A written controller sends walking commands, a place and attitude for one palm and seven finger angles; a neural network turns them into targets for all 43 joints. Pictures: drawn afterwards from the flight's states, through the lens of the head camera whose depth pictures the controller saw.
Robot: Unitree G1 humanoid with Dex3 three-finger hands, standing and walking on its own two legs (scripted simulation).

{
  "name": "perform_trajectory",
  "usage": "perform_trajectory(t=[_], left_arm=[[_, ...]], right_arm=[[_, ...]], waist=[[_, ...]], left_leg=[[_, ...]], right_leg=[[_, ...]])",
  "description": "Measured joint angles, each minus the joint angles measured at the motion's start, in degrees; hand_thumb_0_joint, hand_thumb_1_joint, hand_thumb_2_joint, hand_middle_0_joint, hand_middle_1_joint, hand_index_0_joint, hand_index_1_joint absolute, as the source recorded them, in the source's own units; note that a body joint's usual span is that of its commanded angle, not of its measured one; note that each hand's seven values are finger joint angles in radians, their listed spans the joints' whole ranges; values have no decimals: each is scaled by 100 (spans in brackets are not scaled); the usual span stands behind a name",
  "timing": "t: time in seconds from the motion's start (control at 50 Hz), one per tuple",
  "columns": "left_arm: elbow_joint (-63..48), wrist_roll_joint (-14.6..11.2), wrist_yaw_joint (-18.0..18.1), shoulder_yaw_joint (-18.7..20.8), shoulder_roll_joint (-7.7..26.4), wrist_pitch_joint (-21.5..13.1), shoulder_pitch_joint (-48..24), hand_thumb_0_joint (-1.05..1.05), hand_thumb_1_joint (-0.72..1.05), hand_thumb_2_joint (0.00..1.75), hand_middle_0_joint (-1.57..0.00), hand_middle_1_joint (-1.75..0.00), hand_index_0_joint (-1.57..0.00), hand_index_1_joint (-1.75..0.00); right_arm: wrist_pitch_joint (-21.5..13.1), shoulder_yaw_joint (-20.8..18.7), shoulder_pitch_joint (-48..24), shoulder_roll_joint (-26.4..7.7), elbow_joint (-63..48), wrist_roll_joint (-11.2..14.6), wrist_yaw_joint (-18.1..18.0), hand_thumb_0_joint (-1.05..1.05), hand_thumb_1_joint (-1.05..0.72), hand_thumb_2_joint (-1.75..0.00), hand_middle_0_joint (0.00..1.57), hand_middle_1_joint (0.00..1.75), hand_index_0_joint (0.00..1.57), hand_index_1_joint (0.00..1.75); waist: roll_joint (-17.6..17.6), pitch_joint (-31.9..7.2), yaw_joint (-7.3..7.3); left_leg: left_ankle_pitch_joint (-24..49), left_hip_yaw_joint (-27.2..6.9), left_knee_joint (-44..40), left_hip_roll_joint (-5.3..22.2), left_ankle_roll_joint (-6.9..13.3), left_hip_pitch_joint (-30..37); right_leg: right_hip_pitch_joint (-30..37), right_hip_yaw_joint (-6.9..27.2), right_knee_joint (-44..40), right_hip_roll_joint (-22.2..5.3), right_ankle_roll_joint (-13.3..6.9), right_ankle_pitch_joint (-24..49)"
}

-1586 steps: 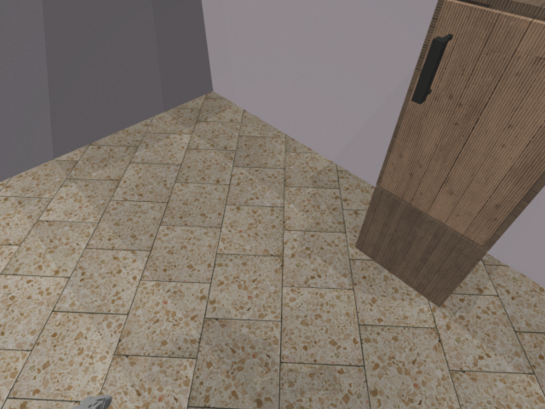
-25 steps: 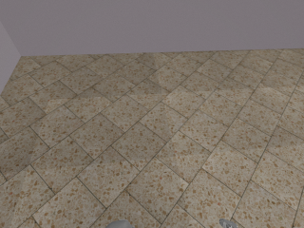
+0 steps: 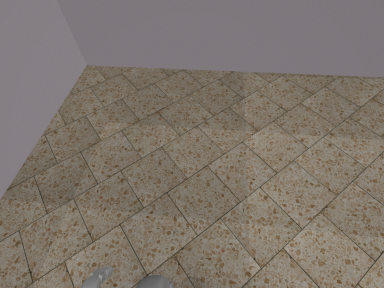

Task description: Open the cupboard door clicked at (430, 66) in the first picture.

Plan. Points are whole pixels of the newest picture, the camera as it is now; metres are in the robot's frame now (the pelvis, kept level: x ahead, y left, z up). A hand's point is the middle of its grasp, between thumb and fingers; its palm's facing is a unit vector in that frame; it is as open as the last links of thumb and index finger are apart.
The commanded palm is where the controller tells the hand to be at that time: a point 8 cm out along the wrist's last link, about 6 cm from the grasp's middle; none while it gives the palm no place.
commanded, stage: turn to face it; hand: left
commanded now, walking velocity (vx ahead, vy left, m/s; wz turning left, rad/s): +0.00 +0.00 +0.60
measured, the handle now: out of the picture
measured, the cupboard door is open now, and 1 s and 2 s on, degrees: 42 42 42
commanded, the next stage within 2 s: none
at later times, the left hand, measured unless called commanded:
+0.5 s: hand out of the picture +0.07 +0.24 -0.16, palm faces +0.32 -0.90 -0.29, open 7.4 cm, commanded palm none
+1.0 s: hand out of the picture +0.00 +0.16 -0.18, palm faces +0.62 -0.74 -0.25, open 7.3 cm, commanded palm none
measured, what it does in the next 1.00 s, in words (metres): steps on the spot, turning left: left foot, then right foot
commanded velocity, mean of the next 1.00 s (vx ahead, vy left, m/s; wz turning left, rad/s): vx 0.00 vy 0.00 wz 0.60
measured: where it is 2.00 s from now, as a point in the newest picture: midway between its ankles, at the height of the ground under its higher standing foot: outside the picture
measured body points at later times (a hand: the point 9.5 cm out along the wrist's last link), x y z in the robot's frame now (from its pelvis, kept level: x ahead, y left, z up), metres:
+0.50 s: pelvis +0.06 +0.00 -0.01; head +0.10 +0.01 +0.44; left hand +0.06 +0.28 -0.14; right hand +0.23 -0.21 -0.15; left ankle +0.04 +0.12 -0.74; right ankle +0.10 -0.15 -0.69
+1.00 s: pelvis +0.09 -0.03 -0.01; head +0.13 +0.01 +0.43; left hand -0.03 +0.20 -0.16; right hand +0.34 -0.16 -0.15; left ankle +0.02 +0.06 -0.74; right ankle +0.12 -0.13 -0.74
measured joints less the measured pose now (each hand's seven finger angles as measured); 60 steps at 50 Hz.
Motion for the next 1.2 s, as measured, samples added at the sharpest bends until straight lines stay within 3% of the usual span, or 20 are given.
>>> perform_trajectory(t=[0.08, 0.16, 0.22, 0.28, 0.36, 0.48, 0.58, 0.62, 0.66, 0.7, 0.74, 0.82, 0.94, 1.0, 1.02, 1.06, 1.12, 1.2], left_arm=[[19, 2, -2, 7, -28, 1, 187, 0, 91, 90, -20, -30, -20, -30], [37, 37, -37, 58, 153, 13, 359, 0, 92, 90, -20, -30, -21, -30], [84, -2, -79, 107, 325, 74, 598, 0, 92, 90, -20, -30, -21, -30], [168, -27, -61, 173, 538, 337, 578, 1, 91, 90, -20, -30, -20, -30], [117, 7, -63, 232, 623, 444, 435, 1, 91, 90, -19, -30, -20, -30], [-137, 4, -124, 184, 510, 392, 241, 1, 91, 90, -19, -30, -20, -30], [-279, -16, -139, 116, 378, 256, 253, 1, 91, 90, -19, -30, -20, -30], [-284, 25, -110, 74, 264, 150, 281, 1, 91, 90, -19, -30, -20, -30], [-261, 32, -81, 2, 136, 115, 315, 1, 91, 90, -20, -30, -20, -30], [-223, 18, -49, -31, 35, 125, 392, 1, 91, 90, -20, -30, -20, -30], [-169, 11, -31, -48, -31, 142, 461, 1, 90, 90, -20, -30, -20, -30], [-116, 14, 6, -17, -55, 102, 526, 1, 92, 90, -20, -30, -21, -30], [-97, 54, -36, 50, 121, 73, 593, 1, 92, 90, -20, -30, -21, -30], [-44, 21, -70, 110, 252, 123, 693, 1, 91, 90, -20, -30, -21, -30], [-6, -8, -87, 133, 312, 172, 694, 1, 91, 90, -20, -30, -21, -30], [66, -14, -66, 178, 425, 358, 604, 1, 91, 90, -20, -30, -20, -30], [124, 12, -62, 221, 471, 481, 458, 1, 91, 90, -20, -30, -20, -30], [13, 13, -121, 222, 455, 434, 279, 1, 91, 90, -19, -30, -20, -30]], right_arm=[[-6, 32, -348, -56, -183, 4, 66, 1, -91, -90, 20, 30, 19, 30], [-37, 54, -707, -120, -373, 9, 108, 0, -91, -90, 20, 30, 19, 30], [-121, 69, -865, -200, -598, -19, 137, 0, -91, -90, 20, 30, 19, 30], [-244, 80, -927, -146, -723, -23, 100, 0, -91, -90, 20, 30, 19, 30], [-230, 131, -767, -70, -742, -43, 14, 0, -91, -90, 20, 30, 20, 30], [-142, 166, -533, 14, -636, -63, 33, 0, -91, -90, 21, 30, 20, 30], [-39, 115, -375, 64, -570, -48, 54, 0, -91, -90, 21, 30, 20, 30], [1, 45, -364, 13, -514, 1, 52, 0, -91, -90, 21, 30, 20, 30], [54, -5, -381, -48, -439, -2, 61, 0, -91, -90, 21, 30, 20, 30], [100, -33, -407, -73, -376, -14, 89, 1, -91, -90, 21, 30, 20, 30], [118, -34, -429, -63, -348, -12, 112, 1, -91, -90, 20, 30, 20, 30], [116, -2, -464, -14, -322, 8, 129, 1, -91, -90, 20, 30, 20, 30], [88, 62, -683, 38, -326, 33, 141, 1, -91, -90, 20, 30, 19, 30], [-9, 89, -745, 37, -463, 21, 160, 1, -91, -90, 20, 30, 19, 30], [-72, 74, -759, 49, -507, 3, 154, 1, -91, -90, 20, 30, 19, 30], [-144, 93, -768, 101, -554, -12, 121, 0, -91, -90, 20, 30, 20, 30], [-174, 131, -643, 128, -585, -35, 32, 0, -91, -90, 20, 30, 20, 30], [-180, 165, -473, 131, -533, -44, -27, 0, -91, -90, 21, 30, 20, 30]], waist=[[-212, 110, 78], [-322, 276, 230], [-322, 261, 277], [-399, 258, 304], [-317, 180, 355], [-84, 162, 325], [89, 121, 240], [227, 141, 239], [272, 198, 205], [224, 214, 188], [133, 214, 145], [-53, 247, 137], [-237, 344, 299], [-302, 287, 324], [-341, 258, 297], [-431, 260, 328], [-370, 168, 332], [-238, 114, 319]], left_leg=[[198, 217, -873, 183, -61, 120], [393, 423, -2112, 167, 12, 449], [1437, 585, -3142, 79, 214, 870], [1197, 457, -2742, 3, 516, 704], [1204, 192, -3069, -21, 456, 873], [1442, -239, -3475, -65, 365, 1024], [1289, -603, -3168, -104, 149, 835], [676, -711, -2497, -125, 164, 572], [73, -614, -1197, -223, 161, 187], [126, -407, -185, -197, 96, -76], [286, -242, 197, -102, 20, -153], [297, -42, -464, 68, -76, 109], [214, 297, -2041, 110, 3, 722], [944, 462, -3122, 55, 133, 1191], [1139, 436, -3152, -1, 409, 1150], [1000, 369, -2908, -67, 564, 1036], [1001, 204, -3095, -82, 510, 1090], [1290, -31, -3550, -130, 484, 1222]], right_leg=[[305, -326, -159, -204, 36, -76], [447, -667, 111, -364, 119, -369], [268, -829, 894, -511, 243, -756], [-553, -45, 2816, -320, 430, -1502], [-1228, 476, 3601, -69, 541, -1035], [-1323, 746, 2558, 61, 581, -598], [-613, 640, 751, 290, 510, -125], [-505, 493, 561, 331, 212, 10], [-413, 321, 598, 236, -14, -83], [-252, 200, 404, 135, -80, -54], [-100, 75, 167, 43, -82, 30], [128, -234, -118, -119, -80, 97], [210, -711, 143, -331, 5, -145], [66, -900, 676, -477, 123, -448], [-117, -793, 1131, -516, 240, -682], [-583, -213, 2248, -377, 379, -1285], [-1107, 280, 3245, -154, 486, -1075], [-1397, 646, 3333, -39, 562, -555]])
